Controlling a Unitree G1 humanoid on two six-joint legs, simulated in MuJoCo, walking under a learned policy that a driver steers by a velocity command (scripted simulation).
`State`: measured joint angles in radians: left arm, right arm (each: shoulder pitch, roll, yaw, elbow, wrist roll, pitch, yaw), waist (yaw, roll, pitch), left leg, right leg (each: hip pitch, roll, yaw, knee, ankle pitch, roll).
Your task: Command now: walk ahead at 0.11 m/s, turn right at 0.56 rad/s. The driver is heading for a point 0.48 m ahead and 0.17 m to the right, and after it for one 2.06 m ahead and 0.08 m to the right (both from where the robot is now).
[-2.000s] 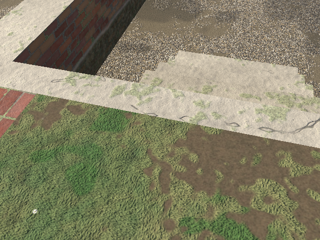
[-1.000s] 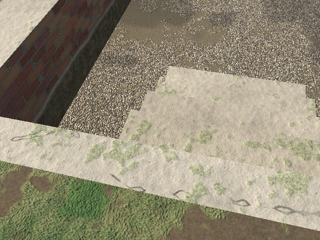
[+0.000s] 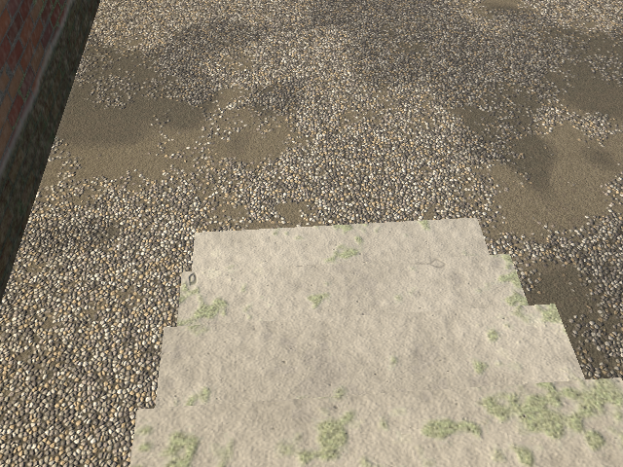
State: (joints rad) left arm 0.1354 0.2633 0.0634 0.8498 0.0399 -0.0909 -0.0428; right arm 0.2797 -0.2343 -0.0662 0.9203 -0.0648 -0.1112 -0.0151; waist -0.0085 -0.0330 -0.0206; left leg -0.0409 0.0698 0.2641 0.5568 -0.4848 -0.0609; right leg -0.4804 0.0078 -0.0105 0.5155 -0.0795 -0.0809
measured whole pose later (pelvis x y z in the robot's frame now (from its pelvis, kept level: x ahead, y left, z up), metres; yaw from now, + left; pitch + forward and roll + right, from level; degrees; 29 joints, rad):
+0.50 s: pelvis +0.04 +0.04 +0.01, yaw -18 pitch +3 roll +0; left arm 0.22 0.30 0.09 0.72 0.00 0.04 0.01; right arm 0.28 -0.28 -0.02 0.78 -0.02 0.03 -0.04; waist 0.00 -0.04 -0.01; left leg -0.30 -0.01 0.00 0.52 -0.26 0.02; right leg -0.50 0.16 0.19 0.67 -0.34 -0.01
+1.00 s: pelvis +0.06 -0.01 +0.01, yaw -36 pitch +0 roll +0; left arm 0.34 0.27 0.04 0.75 0.01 0.02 -0.01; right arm 0.26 -0.32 -0.06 0.69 -0.04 0.02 0.03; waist 0.01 0.06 0.00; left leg -0.50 0.06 0.03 0.97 -0.33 -0.04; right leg -0.09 0.09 0.05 0.39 -0.30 -0.09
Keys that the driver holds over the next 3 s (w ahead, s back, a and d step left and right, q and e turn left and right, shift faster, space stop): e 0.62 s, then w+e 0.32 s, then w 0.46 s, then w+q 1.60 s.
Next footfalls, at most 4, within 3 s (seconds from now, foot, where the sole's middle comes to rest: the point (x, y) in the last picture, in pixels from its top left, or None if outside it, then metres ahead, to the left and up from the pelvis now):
0.44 left None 0.11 0.14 -0.76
0.84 right None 0.00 -0.06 -0.76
1.26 left None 0.28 -0.08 -0.76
1.78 right None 0.35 -0.41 -0.76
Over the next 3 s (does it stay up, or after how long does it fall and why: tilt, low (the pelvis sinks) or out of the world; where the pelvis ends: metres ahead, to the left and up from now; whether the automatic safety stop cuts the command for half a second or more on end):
stays up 0.85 -0.45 -0.36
